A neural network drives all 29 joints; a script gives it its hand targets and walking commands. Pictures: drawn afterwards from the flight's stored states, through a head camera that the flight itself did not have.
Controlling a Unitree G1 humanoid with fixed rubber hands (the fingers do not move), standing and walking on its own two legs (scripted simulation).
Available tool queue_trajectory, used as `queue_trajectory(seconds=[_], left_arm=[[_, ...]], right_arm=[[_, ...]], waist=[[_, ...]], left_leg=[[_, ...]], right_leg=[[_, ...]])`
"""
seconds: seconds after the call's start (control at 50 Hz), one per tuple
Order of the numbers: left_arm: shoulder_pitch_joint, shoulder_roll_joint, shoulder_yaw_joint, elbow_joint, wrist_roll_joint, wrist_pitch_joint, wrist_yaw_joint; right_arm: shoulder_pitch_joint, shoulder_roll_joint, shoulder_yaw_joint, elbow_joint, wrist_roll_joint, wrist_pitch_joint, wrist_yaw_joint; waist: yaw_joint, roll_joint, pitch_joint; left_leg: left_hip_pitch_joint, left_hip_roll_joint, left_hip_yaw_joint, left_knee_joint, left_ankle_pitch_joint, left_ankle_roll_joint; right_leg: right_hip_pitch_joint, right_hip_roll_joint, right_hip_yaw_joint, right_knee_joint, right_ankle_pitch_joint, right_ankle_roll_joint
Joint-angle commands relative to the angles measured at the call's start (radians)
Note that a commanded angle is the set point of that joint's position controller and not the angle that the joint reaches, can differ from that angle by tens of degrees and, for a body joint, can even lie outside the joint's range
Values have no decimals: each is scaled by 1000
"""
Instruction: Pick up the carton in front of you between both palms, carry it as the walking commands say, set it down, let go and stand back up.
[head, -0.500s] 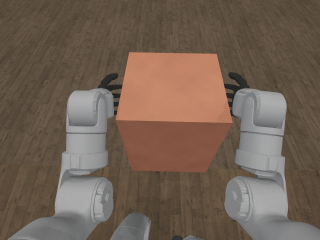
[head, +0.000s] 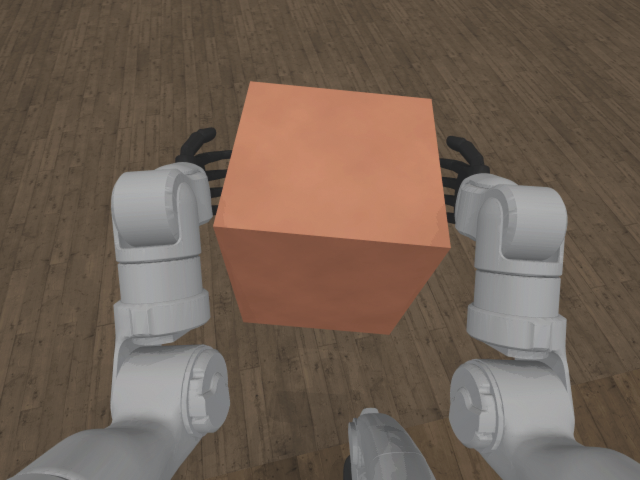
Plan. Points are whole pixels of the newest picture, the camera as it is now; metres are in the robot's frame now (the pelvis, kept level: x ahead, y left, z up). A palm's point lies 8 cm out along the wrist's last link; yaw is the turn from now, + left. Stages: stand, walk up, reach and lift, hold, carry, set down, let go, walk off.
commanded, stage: carry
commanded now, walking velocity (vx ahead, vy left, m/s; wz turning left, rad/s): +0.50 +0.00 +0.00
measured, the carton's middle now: (327, 222) +0.40 -0.03 +0.07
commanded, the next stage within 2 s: none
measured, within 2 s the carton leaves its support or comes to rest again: neither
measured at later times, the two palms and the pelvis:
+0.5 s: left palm (181, 9) +0.69 +0.15 +0.20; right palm out of the picture +0.72 -0.15 +0.20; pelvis +0.33 -0.02 +0.02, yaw +1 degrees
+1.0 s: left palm out of the picture +0.97 +0.13 +0.11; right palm out of the picture +0.97 -0.17 +0.11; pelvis +0.66 -0.02 +0.02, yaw +0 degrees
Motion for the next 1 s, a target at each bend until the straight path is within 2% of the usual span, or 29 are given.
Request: queue_trajectory(seconds=[0.0, 0.04, 0.08, 0.1, 0.12, 0.14, 0.16, 0.18, 0.2, 0.24, 0.26, 0.3, 0.34, 0.42, 0.46, 0.5, 0.52, 0.54, 0.56, 0.58, 0.6, 0.62, 0.64, 0.7, 0.8, 0.9, 0.94, 0.96, 0.98], left_arm=[[-689, -943, -587, -61, -341, -43, -158], [-674, -931, -597, -26, -343, -35, -166], [-657, -943, -604, 34, -357, -31, -181], [-644, -949, -600, 71, -367, -31, -191], [-632, -945, -592, 105, -363, -38, -198], [-641, -967, -591, 110, -386, -43, -204], [-693, -997, -604, 69, -414, -40, -213], [-744, -1048, -624, 28, -455, -42, -222], [-810, -1081, -646, -27, -491, -49, -228], [-916, -1129, -677, -118, -549, -56, -233], [-926, -1131, -680, -139, -561, -57, -233], [-918, -1106, -675, -165, -570, -51, -234], [-879, -1093, -677, -149, -571, -37, -234], [-782, -1057, -654, -46, -528, -28, -240], [-761, -1052, -641, 2, -506, -30, -243], [-742, -1059, -630, 49, -491, -36, -243], [-734, -1059, -622, 68, -480, -40, -242], [-728, -1055, -615, 91, -468, -43, -242], [-733, -1082, -601, 113, -462, -44, -240], [-748, -1086, -597, 107, -450, -49, -235], [-751, -1104, -594, 98, -443, -59, -232], [-737, -1126, -597, 93, -438, -68, -228], [-717, -1144, -596, 81, -434, -78, -225], [-614, -1187, -608, 57, -411, -108, -209], [-397, -1229, -695, -9, -366, -162, -204], [-237, -1215, -827, -184, -378, -190, -227], [-164, -1185, -863, -253, -388, -185, -241], [-104, -1173, -871, -265, -387, -183, -248], [-42, -1155, -874, -271, -381, -181, -258]], right_arm=[[-858, 1108, 637, -154, 517, -1, 282], [-807, 1080, 624, -92, 488, 10, 285], [-773, 1069, 611, -29, 460, 16, 287], [-758, 1065, 597, 5, 445, 19, 289], [-782, 1069, 580, 11, 435, 24, 293], [-786, 1050, 565, 33, 412, 27, 296], [-796, 1078, 558, 53, 403, 21, 294], [-780, 1076, 541, 48, 395, 17, 289], [-774, 1081, 527, 37, 385, 13, 282], [-786, 1075, 513, -10, 369, 10, 261], [-790, 1067, 518, -27, 363, 10, 250], [-781, 1041, 522, -53, 343, 9, 228], [-736, 1018, 522, -42, 322, 18, 214], [-672, 992, 522, 33, 298, 31, 219], [-671, 1007, 519, 72, 306, 33, 234], [-671, 1030, 510, 113, 320, 28, 252], [-666, 1040, 504, 132, 329, 22, 263], [-657, 1046, 496, 152, 340, 18, 275], [-683, 1030, 492, 159, 338, 6, 279], [-679, 1078, 493, 156, 357, -3, 286], [-700, 1103, 498, 119, 373, -16, 296], [-734, 1150, 523, 83, 398, -24, 303], [-765, 1185, 540, 42, 420, -34, 308], [-736, 1250, 579, -25, 448, -62, 318], [-533, 1276, 654, -87, 415, -108, 334], [-284, 1214, 741, -215, 354, -136, 335], [-161, 1170, 766, -268, 327, -136, 331], [-103, 1148, 779, -287, 318, -134, 330], [-43, 1124, 790, -296, 308, -131, 331]], waist=[[39, 144, -508], [51, 158, -484], [120, 114, -522], [161, 57, -596], [186, -173, -713], [212, -319, -652], [200, -187, -586], [205, -59, -559], [189, 3, -540], [157, -59, -539], [159, -89, -536], [165, -95, -526], [177, -101, -519], [184, -140, -473], [166, -149, -448], [97, -114, -501], [68, -65, -554], [50, 80, -615], [58, 298, -662], [45, 282, -631], [42, 198, -584], [47, 90, -557], [52, 62, -539], [69, 101, -559], [77, 122, -512], [77, 147, -442], [81, 167, -454], [98, 152, -492], [113, 117, -543]], left_leg=[[346, 234, -229, -145, 310, 140], [287, 209, -150, -122, 360, 106], [193, 173, -41, 76, 558, 55], [92, 143, 7, 251, 562, 6], [-181, 53, 0, 555, 277, -61], [-434, -85, -62, 734, -149, -66], [-535, -33, -153, 888, -148, -37], [-557, -1, -162, 926, -116, -26], [-533, 35, -169, 865, -61, -16], [-459, 54, -158, 755, 1, -11], [-457, 48, -145, 715, 2, -16], [-474, 41, -118, 590, 7, -28], [-470, 43, -97, 442, 60, -35], [-338, -1, -8, 176, 241, -29], [-234, -24, 26, 49, 317, -13], [59, -68, 91, -89, 402, 9], [283, -5, 29, -63, 378, 16], [474, 211, -267, -10, 417, 35], [690, 393, -679, -94, 430, 189], [683, 381, -694, -103, 387, 217], [622, 338, -600, -98, 433, 193], [565, 321, -519, -105, 498, 164], [507, 310, -459, -124, 529, 141], [468, 282, -345, -173, 541, 115], [520, 237, -198, -193, 698, 98], [542, 192, -67, -171, 872, 51], [537, 182, -23, -83, 1000, 25], [479, 164, 20, 34, 1017, 0], [348, 150, 38, 172, 899, -33]], right_leg=[[77, -11, -27, -271, 85, 6], [224, 50, -122, -414, 129, 6], [528, 117, -217, -544, 208, -16], [759, 71, -152, -538, 188, -41], [1002, -225, 376, -622, -14, -181], [1064, -311, 703, -754, 102, -264], [1045, -323, 644, -695, 265, -280], [983, -304, 550, -639, 423, -265], [899, -287, 470, -646, 446, -229], [826, -254, 361, -679, 420, -175], [825, -249, 335, -686, 424, -176], [836, -240, 282, -700, 442, -187], [857, -232, 222, -691, 534, -190], [817, -179, 81, -660, 701, -132], [795, -164, 33, -634, 788, -94], [718, -124, -65, -456, 913, -33], [575, -101, -85, -311, 738, -4], [379, -56, -75, -100, 337, 26], [44, 99, -24, 150, -93, 51], [-57, 61, 47, 262, -109, 23], [-94, 30, 60, 266, -64, 8], [-91, -4, 66, 215, -7, 12], [-64, -29, 65, 147, 33, 18], [4, -38, 35, -1, 78, 36], [5, -35, -37, -305, 223, 60], [131, 16, -122, -577, 409, 43], [274, 54, -172, -679, 442, 26], [444, 76, -206, -740, 465, 14], [666, 33, -176, -732, 468, -1]])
